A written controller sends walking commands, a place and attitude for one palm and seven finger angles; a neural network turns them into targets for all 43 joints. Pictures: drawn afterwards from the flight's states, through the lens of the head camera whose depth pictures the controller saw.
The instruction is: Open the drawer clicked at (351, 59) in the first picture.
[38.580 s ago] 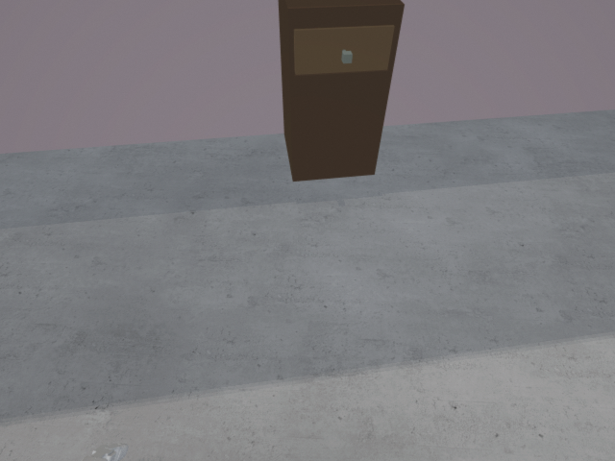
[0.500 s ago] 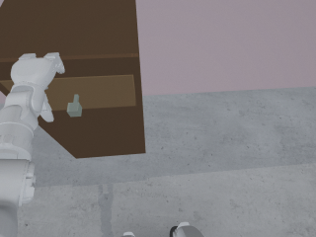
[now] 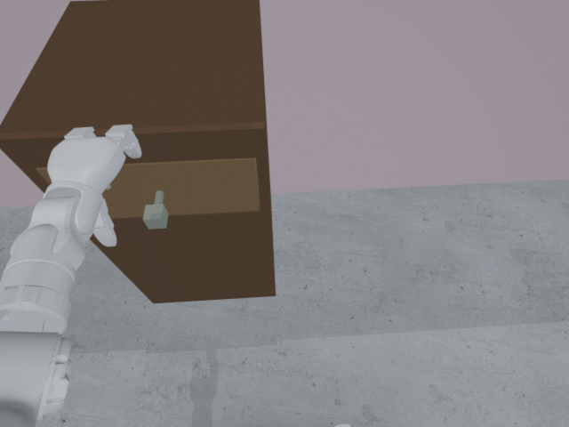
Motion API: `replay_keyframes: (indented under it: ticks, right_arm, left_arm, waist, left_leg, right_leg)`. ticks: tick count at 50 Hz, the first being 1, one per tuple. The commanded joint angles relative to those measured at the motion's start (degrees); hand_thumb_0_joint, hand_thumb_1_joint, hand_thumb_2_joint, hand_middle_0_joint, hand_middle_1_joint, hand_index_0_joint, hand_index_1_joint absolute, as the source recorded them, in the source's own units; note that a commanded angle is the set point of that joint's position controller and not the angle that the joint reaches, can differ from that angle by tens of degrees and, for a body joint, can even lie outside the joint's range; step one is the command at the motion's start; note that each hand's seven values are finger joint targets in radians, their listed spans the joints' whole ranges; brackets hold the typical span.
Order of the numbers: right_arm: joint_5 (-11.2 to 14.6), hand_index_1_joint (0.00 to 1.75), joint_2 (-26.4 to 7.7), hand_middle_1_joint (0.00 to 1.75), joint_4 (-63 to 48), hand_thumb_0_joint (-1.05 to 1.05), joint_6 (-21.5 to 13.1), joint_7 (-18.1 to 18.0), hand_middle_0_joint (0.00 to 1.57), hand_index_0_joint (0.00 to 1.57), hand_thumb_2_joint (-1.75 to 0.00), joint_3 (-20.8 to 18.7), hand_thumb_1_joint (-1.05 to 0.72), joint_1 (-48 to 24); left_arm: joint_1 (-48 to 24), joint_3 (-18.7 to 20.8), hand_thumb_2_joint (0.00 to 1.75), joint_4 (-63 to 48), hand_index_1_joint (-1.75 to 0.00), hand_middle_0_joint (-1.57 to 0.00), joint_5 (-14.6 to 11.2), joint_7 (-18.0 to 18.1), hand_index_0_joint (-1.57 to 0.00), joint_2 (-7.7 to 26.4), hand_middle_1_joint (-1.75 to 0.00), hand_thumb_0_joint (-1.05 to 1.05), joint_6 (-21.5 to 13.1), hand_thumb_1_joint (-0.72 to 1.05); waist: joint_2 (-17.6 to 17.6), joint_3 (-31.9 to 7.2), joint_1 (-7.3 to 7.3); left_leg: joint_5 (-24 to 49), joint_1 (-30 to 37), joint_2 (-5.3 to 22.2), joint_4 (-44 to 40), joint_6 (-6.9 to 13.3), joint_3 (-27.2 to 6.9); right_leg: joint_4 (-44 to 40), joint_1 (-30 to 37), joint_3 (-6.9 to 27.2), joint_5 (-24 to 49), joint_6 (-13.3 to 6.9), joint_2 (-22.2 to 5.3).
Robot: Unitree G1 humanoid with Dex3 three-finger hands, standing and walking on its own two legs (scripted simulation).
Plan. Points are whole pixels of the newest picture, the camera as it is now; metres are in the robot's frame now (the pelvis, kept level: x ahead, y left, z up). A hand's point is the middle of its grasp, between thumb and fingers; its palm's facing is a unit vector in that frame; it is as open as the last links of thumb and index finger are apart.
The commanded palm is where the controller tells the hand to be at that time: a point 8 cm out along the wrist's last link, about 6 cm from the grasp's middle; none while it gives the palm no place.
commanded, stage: draw the hand back to the body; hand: left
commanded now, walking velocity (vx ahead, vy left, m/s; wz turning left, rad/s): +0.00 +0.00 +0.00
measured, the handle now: (157, 208) +0.51 +0.25 -0.10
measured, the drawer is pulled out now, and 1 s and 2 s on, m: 0.00 0.00 0.00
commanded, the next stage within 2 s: step back with the hand held close in 1.38 s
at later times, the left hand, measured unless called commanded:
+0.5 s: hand (80, 254) +0.31 +0.23 +0.11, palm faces +0.19 -0.75 -0.64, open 13.7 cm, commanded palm +0.26 +0.27 +0.16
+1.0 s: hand (10, 376) +0.18 +0.21 +0.18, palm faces +0.43 -0.82 -0.37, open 10.3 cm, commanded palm +0.12 +0.25 +0.20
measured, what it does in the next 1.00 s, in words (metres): stands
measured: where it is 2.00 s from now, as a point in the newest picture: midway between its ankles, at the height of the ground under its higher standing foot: outside the picture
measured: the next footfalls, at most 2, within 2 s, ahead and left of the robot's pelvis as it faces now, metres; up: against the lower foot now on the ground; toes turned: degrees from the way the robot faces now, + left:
none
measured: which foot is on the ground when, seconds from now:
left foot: down 0.00-1.00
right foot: down 0.00-1.00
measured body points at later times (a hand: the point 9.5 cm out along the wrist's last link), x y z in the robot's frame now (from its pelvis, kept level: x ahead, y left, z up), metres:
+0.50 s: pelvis +0.00 -0.01 +0.02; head +0.01 -0.03 +0.47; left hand +0.29 +0.27 +0.15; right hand +0.20 -0.23 -0.07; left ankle -0.06 +0.08 -0.71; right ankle +0.00 -0.13 -0.71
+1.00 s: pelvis -0.01 -0.04 +0.03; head -0.02 -0.07 +0.48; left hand +0.15 +0.25 +0.20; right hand +0.18 -0.25 -0.06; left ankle -0.06 +0.08 -0.71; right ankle +0.00 -0.13 -0.71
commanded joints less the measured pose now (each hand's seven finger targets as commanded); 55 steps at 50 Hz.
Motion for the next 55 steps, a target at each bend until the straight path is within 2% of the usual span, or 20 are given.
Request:
replay_keyframes:
  ticks: [1, 5, 11, 15, 19, 20, 21, 22, 23, 24, 26, 28, 32, 35, 37, 40, 46, 51, 54, 55]
  right_arm:
    - [0.53, 0.3, -8.79, 0.3, -6.7, 0.0, -1.57, -0.29, 0.2, 0.2, -0.9, -2.67, -0.9, 0.7]
    - [1.18, 0.3, -8.54, 0.3, -7.79, 0.0, -1.97, -0.07, 0.2, 0.2, -0.9, -2.43, -0.9, -2.61]
    - [1.73, 0.3, -8.36, 0.3, -10.0, 0.0, -2.47, -0.7, 0.2, 0.2, -0.9, -1.69, -0.9, -7.71]
    - [1.3, 0.3, -7.54, 0.3, -11.7, 0.0, -3.05, -1.41, 0.2, 0.2, -0.9, -0.92, -0.9, -11.14]
    - [0.98, 0.3, -6.73, 0.3, -12.63, 0.0, -3.32, -1.68, 0.2, 0.2, -0.9, 0.11, -0.9, -14.56]
    - [3.93, 0.3, -2.0, 0.3, -16.42, 0.0, -5.37, -2.13, 0.2, 0.2, -0.9, 2.5, -0.9, -11.58]
    - [3.61, 0.3, -3.27, 0.3, -15.77, 0.0, -7.39, -2.79, 0.2, 0.2, -0.9, 3.33, -0.9, -14.46]
    - [3.55, 0.3, -3.5, 0.3, -15.92, 0.0, -8.83, -3.0, 0.2, 0.2, -0.9, 3.18, -0.9, -15.25]
    - [2.4, 0.3, -4.91, 0.3, -15.15, 0.0, -9.04, -3.9, 0.2, 0.2, -0.9, 3.39, -0.9, -14.53]
    - [2.04, 0.3, -4.7, 0.3, -15.29, 0.0, -9.9, -4.17, 0.2, 0.2, -0.9, 4.2, -0.9, -15.63]
    - [1.19, 0.3, -4.53, 0.3, -14.22, 0.0, -11.38, -4.19, 0.2, 0.2, -0.9, 4.42, -0.9, -15.25]
    - [0.95, 0.3, -3.71, 0.3, -13.6, 0.0, -12.43, -3.91, 0.2, 0.2, -0.9, 4.86, -0.9, -15.64]
    - [0.36, 0.3, -3.28, 0.3, -13.17, 0.0, -13.97, -3.25, 0.2, 0.2, -0.9, 4.91, -0.9, -16.3]
    - [0.26, 0.3, -3.03, 0.3, -13.28, 0.0, -15.12, -2.68, 0.2, 0.2, -0.9, 4.5, -0.9, -16.56]
    - [0.14, 0.3, -3.14, 0.3, -13.23, 0.0, -15.79, -2.64, 0.2, 0.2, -0.9, 4.37, -0.9, -16.9]
    - [-0.11, 0.3, -3.07, 0.3, -13.13, 0.0, -16.54, -2.77, 0.2, 0.2, -0.9, 3.86, -0.9, -17.33]
    - [-0.32, 0.3, -2.62, 0.3, -12.3, 0.0, -18.07, -3.19, 0.2, 0.2, -0.9, 3.48, -0.9, -18.26]
    - [-0.19, 0.3, -2.04, 0.3, -12.28, 0.0, -19.29, -3.41, 0.2, 0.2, -0.9, 3.12, -0.9, -18.71]
    - [-0.07, 0.3, -1.36, 0.3, -12.42, 0.0, -20.01, -3.6, 0.2, 0.2, -0.9, 3.14, -0.9, -18.78]
    - [-0.02, 0.3, -1.69, 0.3, -12.21, 0.0, -20.14, -3.6, 0.2, 0.2, -0.9, 3.15, -0.9, -18.4]
  left_arm:
    - [-14.27, 7.76, 0.3, -20.41, -1.2, -0.3, -2.47, 4.16, -0.3, 18.39, -1.2, 0.0, 1.33, -0.5]
    - [-7.45, 7.67, 0.3, -24.21, -1.2, -0.3, -2.66, 4.9, -0.3, 16.98, -1.2, 0.0, 4.9, -0.5]
    - [-5.11, 1.06, 0.3, -32.09, -1.2, -0.3, -4.24, 1.11, -0.3, 11.09, -1.2, 0.0, 8.47, -0.5]
    - [1.46, 1.52, 0.3, -39.25, -1.2, -0.3, -5.64, -2.07, -0.3, 11.45, -1.2, 0.0, 7.89, -0.5]
    - [9.02, 3.78, 0.3, -43.27, -1.2, -0.3, -6.62, -3.8, -0.3, 12.1, -1.2, 0.0, 6.72, -0.5]
    - [7.32, 2.38, 0.32, -42.28, -1.18, -0.3, -47.56, -3.49, -0.3, -8.06, -1.18, 0.0, 6.35, -0.47]
    - [7.49, 4.04, 0.33, -47.17, -1.15, -0.29, -52.24, -3.25, -0.29, -4.33, -1.15, 0.0, 5.12, -0.43]
    - [7.76, 6.25, 0.34, -53.12, -1.13, -0.29, -52.49, -2.79, -0.29, -1.79, -1.13, 0.0, 4.19, -0.4]
    - [14.16, 14.64, 0.36, -52.14, -1.11, -0.29, -56.26, -1.94, -0.29, 4.23, -1.11, 0.0, 3.65, -0.36]
    - [12.46, 14.39, 0.37, -56.8, -1.09, -0.29, -57.84, -2.05, -0.29, 3.57, -1.09, 0.0, 2.9, -0.32]
    - [16.6, 16.06, 0.4, -58.01, -1.04, -0.28, -59.94, -1.92, -0.28, 2.33, -1.04, 0.0, 2.16, -0.26]
    - [21.93, 15.42, 0.43, -58.98, -1.0, -0.28, -61.25, -2.07, -0.28, -1.05, -1.0, 0.0, 2.0, -0.18]
    - [30.92, 15.65, 0.5, -61.41, -0.91, -0.27, -62.83, -2.98, -0.27, -4.06, -0.91, 0.0, 1.38, -0.05]
    - [34.65, 15.08, 0.54, -67.73, -0.84, -0.26, -63.22, -3.45, -0.26, -5.45, -0.84, 0.0, 0.63, 0.06]
    - [39.69, 14.58, 0.57, -68.34, -0.8, -0.25, -63.59, -3.57, -0.25, -6.63, -0.8, 0.0, 0.49, 0.13]
    - [42.9, 16.73, 0.62, -74.68, -0.73, -0.25, -63.42, -3.08, -0.25, -4.94, -0.73, 0.0, -0.33, 0.23]
    - [53.37, 19.87, 0.7, -81.48, -0.59, -0.23, -63.58, -2.53, -0.23, -3.15, -0.59, 0.0, -1.39, 0.44]
    - [62.19, 20.96, 0.78, -83.94, -0.48, -0.22, -63.76, -2.52, -0.22, -3.97, -0.48, 0.0, -2.06, 0.62]
    - [67.38, 20.58, 0.82, -86.13, -0.41, -0.21, -63.84, -2.63, -0.21, -5.46, -0.41, 0.0, -2.77, 0.73]
    - [65.62, 19.98, 0.84, -86.34, -0.39, -0.21, -63.59, -2.67, -0.21, -5.39, -0.39, 0.0, -2.88, 0.76]
  waist:
    - [1.13, -23.68, 3.43]
    - [-0.31, -19.17, 3.88]
    - [-0.22, -15.34, 3.03]
    - [-0.37, -14.73, 4.73]
    - [-0.64, -9.85, 6.34]
    - [-2.73, -4.63, 0.85]
    - [-5.14, -5.68, 2.54]
    - [-3.15, -6.75, 3.02]
    - [-4.3, -8.65, 4.93]
    - [-1.55, -10.22, 5.26]
    - [2.21, -7.3, 5.41]
    - [3.84, -0.73, 5.56]
    - [0.68, 3.19, 6.06]
    - [1.77, 0.59, 5.98]
    - [-1.83, 1.42, 6.04]
    - [-2.85, -1.69, 6.33]
    - [-1.87, 2.08, 6.79]
    - [-2.91, 6.1, 7.29]
    - [-0.26, 6.6, 7.56]
    - [-1.23, 7.26, 7.03]
  left_leg:
    - [43.66, 14.15, 0.63, -3.99, -0.79, -2.42]
    - [39.83, 14.6, 0.48, -6.1, -0.86, -2.12]
    - [33.89, 18.73, 0.13, -8.88, -0.82, -2.67]
    - [33.94, 20.95, -0.33, -9.75, -0.66, -2.94]
    - [32.31, 20.03, -0.69, -10.96, -0.98, -2.81]
    - [28.45, 28.52, 1.78, -13.91, -1.14, -3.85]
    - [27.64, 30.33, 2.14, -15.4, -0.79, -5.13]
    - [29.16, 31.66, 2.08, -15.11, -0.67, -4.91]
    - [32.69, 31.51, 1.72, -15.76, -1.03, -4.07]
    - [35.65, 31.78, 1.23, -16.73, -1.62, -3.69]
    - [36.73, 31.39, 1.09, -18.03, -2.74, -3.36]
    - [35.23, 29.57, 1.1, -20.0, -3.42, -2.59]
    - [31.19, 27.34, 0.68, -21.83, -3.15, -1.67]
    - [31.68, 28.95, 0.53, -21.9, -3.05, -1.6]
    - [29.06, 28.43, 0.43, -22.24, -2.75, -1.32]
    - [28.86, 29.01, -0.01, -21.92, -2.34, -1.29]
    - [23.81, 27.83, -0.7, -21.62, -2.15, -0.95]
    - [20.72, 26.79, -0.52, -21.43, -2.11, -1.2]
    - [19.25, 26.64, -0.42, -21.28, -2.17, -0.88]
    - [19.01, 26.52, -0.38, -21.21, -2.07, -1.15]
  right_leg:
    - [-1.21, 20.05, -1.61, 23.97, -1.99, 1.27]
    - [-2.64, 21.37, -2.11, 22.06, -1.9, 1.22]
    - [-5.34, 21.15, -2.35, 16.6, -1.96, 0.85]
    - [-6.1, 23.15, -2.35, 16.37, -1.97, 0.54]
    - [-6.91, 23.95, -2.57, 15.43, -2.11, 0.43]
    - [-10.94, 27.7, -4.01, 14.28, -2.28, -0.02]
    - [-12.0, 30.27, -2.99, 13.92, -2.0, 0.23]
    - [-11.72, 30.7, -2.16, 14.93, -1.63, -0.27]
    - [-11.94, 34.2, -2.66, 17.88, -1.69, -0.11]
    - [-11.96, 36.37, -2.83, 20.47, -1.61, -0.73]
    - [-13.15, 37.0, -2.93, 21.32, -1.81, -0.88]
    - [-14.86, 36.33, -3.27, 21.34, -1.76, -1.01]
    - [-16.83, 37.99, -3.3, 22.17, -1.64, -1.02]
    - [-16.9, 39.24, -2.97, 22.93, -1.56, -1.21]
    - [-17.45, 39.12, -3.07, 21.75, -1.17, -1.02]
    - [-17.05, 40.88, -2.56, 22.65, -0.9, -1.44]
    - [-18.91, 38.51, -1.86, 17.51, -0.45, -1.74]
    - [-20.35, 35.77, -1.46, 12.28, -0.37, -1.64]
    - [-20.2, 35.26, -1.39, 10.39, -0.29, -1.83]
    - [-20.33, 34.63, -1.14, 9.81, -0.28, -1.86]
